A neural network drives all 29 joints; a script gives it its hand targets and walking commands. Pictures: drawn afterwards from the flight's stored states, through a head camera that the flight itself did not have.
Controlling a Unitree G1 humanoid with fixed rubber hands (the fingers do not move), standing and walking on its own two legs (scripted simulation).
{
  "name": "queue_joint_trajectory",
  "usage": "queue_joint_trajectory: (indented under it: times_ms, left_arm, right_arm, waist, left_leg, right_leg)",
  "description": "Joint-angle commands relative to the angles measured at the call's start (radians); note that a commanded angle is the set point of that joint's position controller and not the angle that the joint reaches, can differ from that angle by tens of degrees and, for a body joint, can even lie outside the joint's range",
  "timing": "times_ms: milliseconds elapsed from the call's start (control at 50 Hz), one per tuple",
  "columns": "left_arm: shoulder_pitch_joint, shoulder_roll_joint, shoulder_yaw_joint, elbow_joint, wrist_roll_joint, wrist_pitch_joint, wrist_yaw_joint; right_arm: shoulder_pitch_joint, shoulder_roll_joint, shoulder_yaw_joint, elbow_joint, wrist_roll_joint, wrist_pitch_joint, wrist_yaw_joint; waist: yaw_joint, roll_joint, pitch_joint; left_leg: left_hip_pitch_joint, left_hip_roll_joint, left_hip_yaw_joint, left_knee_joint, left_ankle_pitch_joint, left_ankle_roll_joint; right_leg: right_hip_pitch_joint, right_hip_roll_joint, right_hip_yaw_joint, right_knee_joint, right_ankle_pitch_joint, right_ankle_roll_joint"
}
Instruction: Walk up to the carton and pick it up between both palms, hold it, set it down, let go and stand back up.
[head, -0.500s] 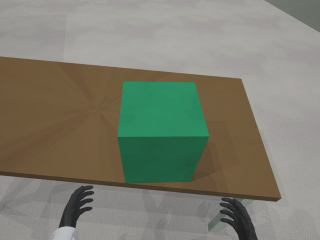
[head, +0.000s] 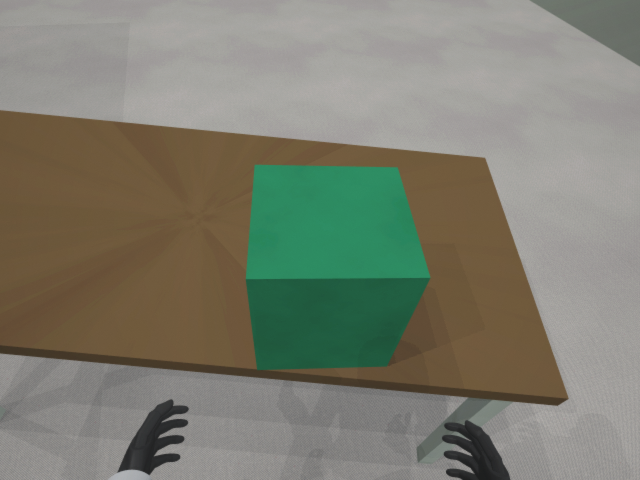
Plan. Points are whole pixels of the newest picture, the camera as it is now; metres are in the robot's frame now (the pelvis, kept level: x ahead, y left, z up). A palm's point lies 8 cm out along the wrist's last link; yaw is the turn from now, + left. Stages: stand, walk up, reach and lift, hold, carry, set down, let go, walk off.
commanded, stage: set down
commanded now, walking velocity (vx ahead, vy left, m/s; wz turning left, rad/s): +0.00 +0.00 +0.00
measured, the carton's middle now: (325, 272) +0.41 +0.01 -0.01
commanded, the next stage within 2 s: let go in 0.16 s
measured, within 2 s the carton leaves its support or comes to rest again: neither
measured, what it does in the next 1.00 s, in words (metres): stands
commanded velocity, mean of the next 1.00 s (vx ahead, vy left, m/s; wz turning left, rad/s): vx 0.00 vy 0.00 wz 0.00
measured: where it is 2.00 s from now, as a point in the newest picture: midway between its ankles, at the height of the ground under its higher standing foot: outside the picture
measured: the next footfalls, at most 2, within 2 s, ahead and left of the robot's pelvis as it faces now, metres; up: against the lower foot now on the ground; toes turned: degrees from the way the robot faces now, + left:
none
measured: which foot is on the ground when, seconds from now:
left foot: down 0.00-1.00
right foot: down 0.00-1.00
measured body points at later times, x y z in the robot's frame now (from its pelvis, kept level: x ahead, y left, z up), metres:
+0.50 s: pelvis -0.01 -0.01 +0.00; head +0.00 +0.00 +0.45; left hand +0.16 +0.22 -0.09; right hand +0.14 -0.23 -0.10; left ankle -0.03 +0.11 -0.75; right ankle +0.00 -0.11 -0.75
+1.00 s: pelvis -0.02 +0.00 -0.01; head -0.05 +0.00 +0.44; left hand +0.06 +0.25 -0.13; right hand +0.07 -0.26 -0.13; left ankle -0.03 +0.11 -0.75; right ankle +0.00 -0.11 -0.75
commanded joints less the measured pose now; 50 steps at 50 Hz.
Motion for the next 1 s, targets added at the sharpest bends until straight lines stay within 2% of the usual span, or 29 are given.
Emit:
queue_joint_trajectory:
  times_ms: [0,120,240,340,580,600,620,680,700,720,780,840,980]
  left_arm:
    - [-0.075,0.093,0.031,-0.144,0.004,-0.012,0.0]
    - [-0.081,0.109,0.035,-0.133,0.003,0.035,-0.015]
    - [-0.133,0.134,0.024,-0.152,-0.008,0.06,-0.02]
    - [-0.106,0.133,0.031,-0.132,-0.003,0.051,-0.02]
    - [-0.132,0.139,0.038,-0.126,-0.001,0.074,-0.018]
    - [-0.106,0.087,0.016,-0.145,-0.016,0.075,-0.021]
    - [-0.108,0.102,0.021,-0.138,-0.011,0.082,-0.025]
    - [-0.129,0.12,0.03,-0.149,-0.009,0.088,-0.03]
    - [0.055,0.169,0.068,0.028,0.041,-0.005,-0.023]
    - [0.057,0.192,0.073,0.043,0.046,-0.042,-0.029]
    - [0.003,0.161,0.066,0.062,0.041,-0.084,-0.046]
    - [0.024,0.15,0.061,0.105,0.038,-0.09,-0.056]
    - [0.07,0.168,0.054,0.184,0.035,-0.097,-0.054]
  right_arm:
    - [-0.063,-0.121,-0.046,-0.128,-0.012,-0.026,-0.006]
    - [-0.059,-0.117,-0.054,-0.13,-0.036,0.0,-0.015]
    - [-0.086,-0.119,-0.079,-0.12,-0.067,-0.003,-0.022]
    - [-0.071,-0.119,-0.067,-0.109,-0.056,-0.013,-0.018]
    - [-0.073,-0.112,-0.065,-0.145,-0.066,0.017,-0.017]
    - [-0.06,-0.151,-0.09,-0.173,-0.056,0.018,-0.015]
    - [-0.052,-0.146,-0.083,-0.174,-0.054,0.022,-0.017]
    - [-0.057,-0.14,-0.083,-0.18,-0.052,0.027,-0.021]
    - [0.03,-0.166,-0.053,-0.1,-0.051,0.117,-0.046]
    - [0.06,-0.164,-0.055,-0.115,-0.049,0.152,-0.054]
    - [0.074,-0.172,-0.047,-0.108,-0.045,0.184,-0.059]
    - [0.087,-0.186,-0.043,-0.093,-0.049,0.191,-0.058]
    - [0.136,-0.201,-0.029,-0.058,-0.05,0.192,-0.061]
  waist:
    - [-0.004,0.049,-0.111]
    - [-0.007,0.042,-0.108]
    - [-0.024,0.039,-0.125]
    - [-0.021,0.031,-0.136]
    - [-0.018,0.024,-0.1]
    - [0.021,0.018,-0.157]
    - [0.002,0.028,-0.149]
    - [0.004,0.016,-0.126]
    - [0.006,0.079,-0.226]
    - [-0.021,0.049,-0.231]
    - [-0.039,0.005,-0.162]
    - [-0.038,0.015,-0.072]
    - [-0.035,0.022,-0.047]
  left_leg:
    - [-0.046,-0.002,-0.008,-0.038,0.311,-0.041]
    - [-0.054,-0.004,-0.002,-0.032,0.288,-0.036]
    - [-0.068,0.008,0.004,-0.016,0.225,-0.03]
    - [-0.059,-0.001,0.004,-0.014,0.258,-0.031]
    - [-0.09,-0.002,0.014,-0.036,0.164,-0.016]
    - [-0.141,-0.022,0.013,0.011,0.167,-0.04]
    - [-0.144,-0.02,0.015,0.012,0.155,-0.04]
    - [-0.17,-0.02,0.016,0.028,0.127,-0.035]
    - [-0.12,0.066,-0.087,0.084,0.19,0.014]
    - [-0.067,0.084,-0.104,0.089,0.21,0.023]
    - [-0.086,0.095,-0.12,0.078,0.179,0.023]
    - [-0.136,0.091,-0.125,0.052,0.119,0.017]
    - [-0.158,0.089,-0.141,0.014,0.074,0.02]
  right_leg:
    - [0.07,-0.003,0.033,-0.028,0.144,-0.026]
    - [0.069,-0.005,0.029,-0.019,0.143,-0.019]
    - [0.045,-0.006,0.022,0.013,0.143,-0.015]
    - [0.069,-0.006,0.028,0.012,0.188,-0.014]
    - [0.054,-0.02,0.043,0.003,0.115,-0.013]
    - [0.085,-0.024,0.045,0.043,0.102,-0.008]
    - [0.075,-0.025,0.047,0.047,0.105,-0.011]
    - [0.05,-0.03,0.048,0.057,0.08,-0.01]
    - [-0.017,-0.118,0.117,0.093,0.219,-0.01]
    - [-0.021,-0.142,0.131,0.087,0.254,-0.009]
    - [-0.071,-0.138,0.13,0.064,0.227,-0.003]
    - [-0.101,-0.132,0.125,0.037,0.18,0.001]
    - [-0.087,-0.131,0.121,0.018,0.113,0.002]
